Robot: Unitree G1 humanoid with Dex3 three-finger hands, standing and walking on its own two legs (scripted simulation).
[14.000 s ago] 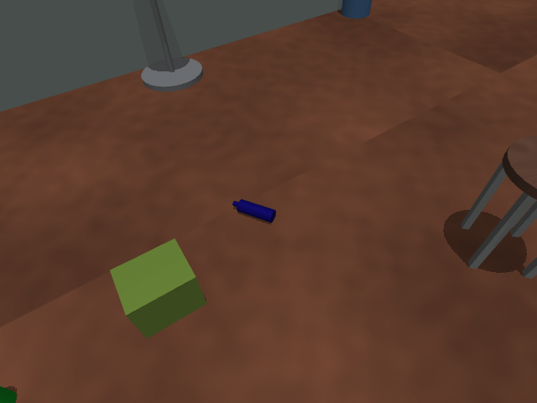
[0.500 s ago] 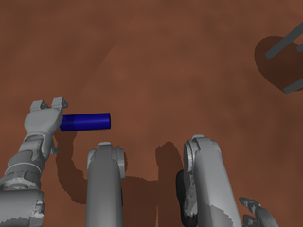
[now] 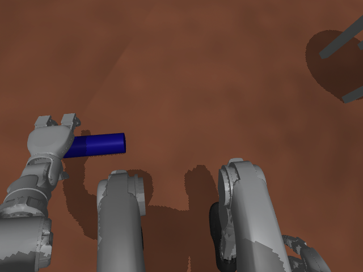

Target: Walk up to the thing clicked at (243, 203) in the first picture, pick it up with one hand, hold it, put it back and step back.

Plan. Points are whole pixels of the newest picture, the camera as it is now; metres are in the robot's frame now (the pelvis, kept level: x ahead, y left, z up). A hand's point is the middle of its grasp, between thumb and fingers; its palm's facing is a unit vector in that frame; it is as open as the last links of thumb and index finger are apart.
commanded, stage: rise first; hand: left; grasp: from above
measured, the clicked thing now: (88, 145) +0.44 +0.26 -0.31
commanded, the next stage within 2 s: approach in 0.44 s
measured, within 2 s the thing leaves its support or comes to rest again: neither
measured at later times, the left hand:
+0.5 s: hand (67, 149) +0.40 +0.28 -0.19, palm faces -0.45 -0.08 -0.89, open 14.1 cm
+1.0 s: hand (97, 125) +0.47 +0.22 -0.21, palm faces -0.37 -0.04 -0.93, open 14.1 cm
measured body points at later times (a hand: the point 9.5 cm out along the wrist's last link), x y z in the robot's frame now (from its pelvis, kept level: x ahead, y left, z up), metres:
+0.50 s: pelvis +0.00 +0.00 -0.01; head +0.23 +0.05 +0.38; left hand +0.42 +0.28 -0.14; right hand +0.09 -0.28 -0.13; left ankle +0.08 +0.13 -0.31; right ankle +0.10 -0.15 -0.31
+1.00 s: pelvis +0.00 +0.00 -0.02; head +0.24 +0.06 +0.36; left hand +0.48 +0.22 -0.15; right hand +0.05 -0.28 -0.12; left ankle +0.08 +0.13 -0.31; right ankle +0.10 -0.15 -0.31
